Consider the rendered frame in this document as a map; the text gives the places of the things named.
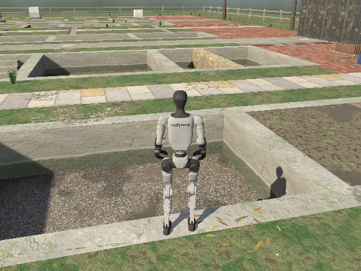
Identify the right robot forearm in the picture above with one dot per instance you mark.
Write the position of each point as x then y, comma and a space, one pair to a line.
202, 148

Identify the left robot hand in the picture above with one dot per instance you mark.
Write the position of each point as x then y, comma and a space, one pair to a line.
162, 152

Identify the robot right shin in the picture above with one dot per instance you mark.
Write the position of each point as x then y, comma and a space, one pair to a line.
192, 204

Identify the right robot hand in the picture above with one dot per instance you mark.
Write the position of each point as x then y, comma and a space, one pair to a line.
198, 153

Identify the right robot upper arm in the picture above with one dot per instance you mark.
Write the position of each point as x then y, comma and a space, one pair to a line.
197, 119

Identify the robot left shin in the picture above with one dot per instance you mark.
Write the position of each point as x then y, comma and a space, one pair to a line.
166, 208

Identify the robot shin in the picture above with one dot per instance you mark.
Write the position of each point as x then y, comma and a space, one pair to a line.
192, 204
166, 208

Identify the left robot forearm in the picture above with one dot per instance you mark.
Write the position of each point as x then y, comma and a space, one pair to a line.
157, 147

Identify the left robot upper arm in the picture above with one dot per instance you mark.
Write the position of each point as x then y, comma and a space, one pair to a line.
163, 119

